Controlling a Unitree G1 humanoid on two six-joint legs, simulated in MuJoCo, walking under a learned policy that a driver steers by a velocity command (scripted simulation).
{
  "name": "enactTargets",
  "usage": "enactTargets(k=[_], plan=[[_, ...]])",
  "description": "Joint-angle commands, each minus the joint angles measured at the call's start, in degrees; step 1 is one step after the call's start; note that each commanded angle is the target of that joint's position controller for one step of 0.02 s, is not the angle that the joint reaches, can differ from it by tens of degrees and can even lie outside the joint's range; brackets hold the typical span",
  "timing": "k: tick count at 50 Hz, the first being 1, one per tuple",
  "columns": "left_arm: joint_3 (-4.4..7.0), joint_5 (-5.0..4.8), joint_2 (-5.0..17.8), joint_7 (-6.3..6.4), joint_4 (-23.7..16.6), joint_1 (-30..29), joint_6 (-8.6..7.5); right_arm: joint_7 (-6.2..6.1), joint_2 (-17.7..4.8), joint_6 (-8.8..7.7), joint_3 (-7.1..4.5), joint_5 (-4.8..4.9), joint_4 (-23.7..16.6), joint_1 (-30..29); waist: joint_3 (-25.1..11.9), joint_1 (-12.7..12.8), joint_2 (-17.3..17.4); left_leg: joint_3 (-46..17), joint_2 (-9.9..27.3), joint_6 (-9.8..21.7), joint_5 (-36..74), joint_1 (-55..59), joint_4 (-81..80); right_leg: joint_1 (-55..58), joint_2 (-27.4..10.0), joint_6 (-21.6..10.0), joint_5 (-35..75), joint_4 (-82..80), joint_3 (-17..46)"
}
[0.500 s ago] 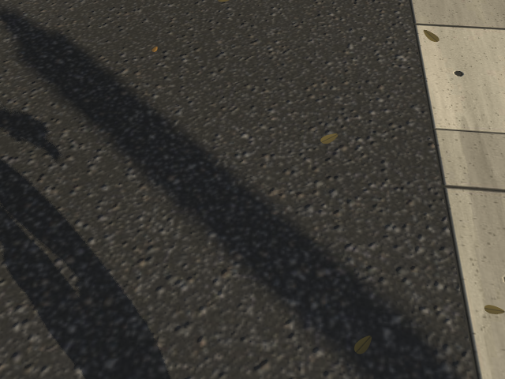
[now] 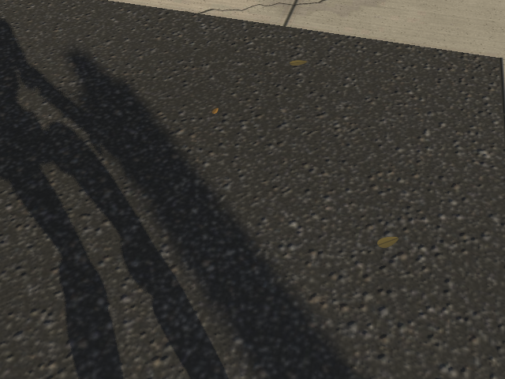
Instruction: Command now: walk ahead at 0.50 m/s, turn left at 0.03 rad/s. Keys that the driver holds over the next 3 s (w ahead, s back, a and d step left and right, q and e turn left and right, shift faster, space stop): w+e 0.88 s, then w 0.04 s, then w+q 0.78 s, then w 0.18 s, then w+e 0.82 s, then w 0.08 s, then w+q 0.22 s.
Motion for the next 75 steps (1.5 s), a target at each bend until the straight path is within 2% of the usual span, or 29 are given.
enactTargets(k=[1,4,9,14,18,19,20,21,22,25,33,39,41,43,44,45,46,47,49,52,56,61,66,69,71,72,73,74,75], plan=[[1.65,0.13,6.6,0.11,-0.9,7.6,0.85,0.05,-6.9,-2.17,-1.46,-1.42,-7.4,-7.0,-0.1,4.2,-3.6,1.1,7.3,-0.5,6.9,-26.5,6.2,21.7,-17.7,-11.4,-7.2,-16.6,28.2],[1.18,-0.12,5.9,0.23,-0.8,7.0,0.86,0.22,-4.2,-2.42,-1.17,-1.68,-7.4,-5.1,-1.2,1.3,-6.9,3.0,8.7,-1.8,8.8,-20.4,-2.2,16.6,-13.4,-11.4,5.1,-18.6,21.6],[2.4,-1.11,9.6,1.67,0.9,10.0,1.83,0.43,-1.4,-2.81,0.2,-1.68,-9.3,-13.7,-0.2,3.4,-6.3,5.0,6.9,-4.6,20.5,-15.2,-22.2,11.7,-11.0,-10.6,10.2,-19.3,15.1],[2.52,-1.67,9.9,2.14,2.4,14.9,3.22,1.39,-3.1,-3.85,-0.32,-0.58,-11.0,-21.0,0.4,5.7,-7.0,4.1,4.1,-4.8,26.3,-9.4,-32.7,12.8,-11.8,-9.0,5.8,-15.7,18.2],[2.4,-1.44,8.8,2.52,1.7,13.5,3.95,1.07,-6.4,-4.66,-2.21,-0.7,-9.3,-13.6,-2.5,0.3,-7.9,4.4,4.6,-1.4,22.8,5.6,-39.3,11.4,-9.8,-5.5,5.0,-6.6,20.7],[1.45,-0.87,6.1,2.35,0.5,11.9,3.67,0.49,-9.0,-4.78,-3.15,-1.59,-8.4,-5.9,-8.2,-3.7,-5.1,-1.2,11.2,1.8,21.3,17.7,-38.2,5.9,-6.6,-3.4,2.9,5.1,17.7],[0.09,-0.78,1.6,2.44,-1.3,16.0,2.94,-0.02,-14.1,-4.05,-4.44,-2.43,-7.5,1.6,-16.5,-4.4,8.2,-18.5,24.2,8.4,17.6,36.7,-39.0,-10.3,0.3,0.3,-13.3,24.0,9.4],[0.23,-2.04,4.0,2.46,-2.2,18.4,2.51,0.53,-12.9,-3.35,-4.36,-1.8,-5.8,3.9,-17.7,-3.5,17.1,-35.2,30.0,13.1,4.9,38.1,-44.2,-21.4,-0.9,1.2,-25.4,35.9,8.4],[1.52,-2.52,8.4,2.52,-1.5,15.3,2.85,0.55,-8.4,-3.28,-3.17,-1.38,-6.2,1.2,-10.0,-3.9,9.4,-29.8,27.5,11.3,0.2,31.7,-45.8,-24.4,-4.0,1.5,-20.7,41.1,9.8],[2.06,-1.34,7.3,2.04,-2.5,9.6,4.16,0.82,-3.4,-3.08,-1.48,-1.82,-5.8,-6.6,0.1,-0.4,4.8,-11.0,20.3,7.9,13.7,15.0,-50.1,-20.5,-8.4,2.4,-10.2,38.1,7.7],[0.81,-1.08,3.3,0.33,-5.9,2.2,5.07,0.27,-7.8,-3.73,-3.07,-1.68,-1.9,-6.9,1.9,-0.1,2.2,7.7,18.4,7.8,30.4,11.4,-54.4,-17.2,-9.6,3.7,7.0,20.9,5.0],[0.66,-1.22,4.1,-1.54,-10.1,-7.3,4.99,0.05,-11.3,-2.32,-4.04,-0.06,0.8,-3.1,4.5,-2.7,1.7,13.5,20.6,5.2,32.0,17.8,-52.2,-14.6,-7.9,0.5,6.7,8.3,0.4],[1.36,-0.94,5.5,-1.77,-10.9,-6.5,5.22,-0.1,-12.8,-1.57,-4.5,0.39,1.2,-3.0,3.1,-1.2,2.9,15.7,20.9,4.0,46.2,20.3,-46.6,-10.4,-5.3,-1.7,0.7,6.6,-2.5],[3.66,-0.85,9.1,-1.36,-8.5,4.9,5.63,-0.51,-13.5,-0.68,-4.59,0.8,1.0,-3.7,-3.8,5.8,2.8,19.3,18.6,1.8,61.8,18.1,-29.4,6.5,0.1,-5.0,0.4,2.6,-5.9],[5.72,-1.09,13.2,-0.39,-5.7,15.3,6.07,-0.82,-11.5,-0.79,-3.7,-0.1,0.5,-2.5,-9.3,10.2,-0.5,19.9,16.4,-0.6,52.6,6.5,-13.8,24.2,-1.1,-7.5,2.6,2.0,-0.7],[6.74,-1.66,20.7,0.35,-5.7,15.2,5.79,0.06,-3.1,-1.96,-0.69,-2.9,-2.9,3.3,-13.9,4.2,-18.1,17.8,6.5,-4.5,-0.5,-21.1,8.5,45.1,-17.8,-17.7,-3.3,-1.6,30.9],[5.22,-1.34,16.5,0.2,-7.6,17.5,4.92,0.83,-6.1,-4.09,-0.66,-1.14,-2.8,-0.3,-24.2,7.8,-13.0,3.8,3.9,-4.0,-7.8,-26.7,16.6,48.3,-23.3,-21.4,-12.3,-11.8,48.8],[3.96,-0.53,12.5,-0.12,-6.2,16.2,4.21,1.3,-9.8,-4.79,-1.75,1.59,-3.4,-5.4,-16.2,8.9,-8.4,3.1,6.9,-2.7,-2.5,-31.1,17.0,43.5,-22.1,-17.6,-8.8,-12.9,39.7],[2.58,-0.36,8.7,0.04,-6.4,8.5,3.66,0.63,-8.7,-4.75,-1.3,0.18,-2.9,-7.5,-6.7,4.6,-3.5,4.3,11.9,-2.0,5.7,-26.7,8.8,26.7,-18.4,-13.7,3.2,-12.7,25.6],[1.76,0.66,6.8,0.08,-6.0,4.7,2.39,0.79,-7.3,-2.22,-1.48,-0.1,-0.7,-3.1,-4.3,0.5,-5.1,3.9,13.8,-2.7,10.5,-17.9,4.0,15.1,-15.8,-13.0,12.0,-17.5,16.6],[2.08,0.98,7.9,0.67,-2.9,6.4,1.05,0.41,-5.2,-0.64,-0.99,-0.34,-1.2,-7.0,0.3,1.1,-3.6,2.8,13.3,-4.1,21.2,-22.7,-4.5,14.0,-14.8,-11.4,15.8,-21.7,7.6],[2.01,0.85,8.5,1.44,-0.6,7.5,0.97,1.69,-3.5,-1.36,-0.49,0.01,-2.7,-13.5,3.1,4.2,-3.9,4.4,10.1,-3.1,35.5,-21.5,-20.7,17.0,-13.5,-7.5,13.8,-23.8,-0.9],[2.53,0.08,9.4,1.88,2.6,11.2,2.54,3.62,-2.5,-1.58,0.12,-0.08,-6.3,-19.5,5.6,6.6,-3.2,6.8,8.7,-0.8,30.4,-26.4,-28.0,28.7,-17.2,-6.8,20.3,-20.3,-3.5],[3.07,-0.34,11.3,2.77,2.7,9.8,3.97,4.54,-3.9,-1.41,-0.53,-0.22,-8.0,-18.0,2.6,4.2,-5.8,11.5,5.1,1.9,20.9,-21.2,-28.9,32.4,-17.9,-5.0,42.8,-12.0,-5.8],[3.3,-0.36,12.6,3.65,2.2,8.6,4.89,4.22,-7.5,-0.95,-2.47,-0.28,-6.6,-8.4,-4.0,-1.5,-7.4,14.0,0.8,4.7,17.7,-7.1,-29.5,30.5,-16.5,-3.0,57.7,2.6,-7.9],[2.93,-0.42,12.0,4.05,1.8,7.9,4.8,3.38,-10.9,-0.76,-4.19,-0.17,-4.7,0.8,-8.7,-6.6,-5.1,10.3,1.3,7.4,21.8,8.6,-32.8,21.5,-14.3,-0.8,50.4,16.2,-8.9],[0.93,1.25,6.0,3.51,-0.6,12.8,3.51,2.26,-17.3,-0.48,-5.78,-0.35,-4.0,6.3,-16.0,-4.8,7.6,-14.3,16.1,16.0,22.8,31.9,-32.3,-1.8,-6.8,2.7,12.0,38.3,-8.5],[-0.28,1.16,4.5,2.29,-1.4,12.7,1.22,2.44,-16.0,-0.99,-5.0,0.11,-5.0,6.0,-23.9,-3.8,10.3,-40.8,24.2,23.8,16.0,42.6,-41.9,-16.6,2.3,4.0,-24.3,50.8,3.2],[0.91,-1.24,9.0,1.2,-2.6,6.6,-0.44,2.3,-12.2,-1.02,-4.01,-0.29,-5.0,5.3,-18.9,-6.4,5.2,-33.6,22.2,20.0,12.7,40.0,-44.1,-22.6,-2.1,2.7,-20.7,52.0,8.4]])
